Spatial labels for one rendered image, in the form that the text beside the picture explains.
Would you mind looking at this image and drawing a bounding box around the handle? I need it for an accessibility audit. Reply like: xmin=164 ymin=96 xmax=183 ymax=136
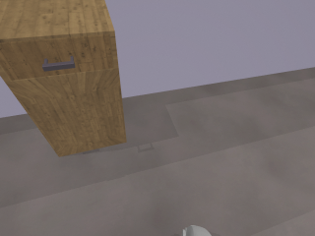
xmin=42 ymin=56 xmax=76 ymax=72

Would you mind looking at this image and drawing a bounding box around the robot right thigh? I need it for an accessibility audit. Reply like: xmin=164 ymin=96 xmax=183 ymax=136
xmin=181 ymin=225 xmax=212 ymax=236

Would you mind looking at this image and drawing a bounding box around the cabinet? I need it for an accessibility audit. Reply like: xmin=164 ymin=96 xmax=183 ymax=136
xmin=0 ymin=0 xmax=127 ymax=157

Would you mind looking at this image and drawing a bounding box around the drawer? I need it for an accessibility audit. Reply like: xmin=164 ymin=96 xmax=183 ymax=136
xmin=0 ymin=34 xmax=113 ymax=81

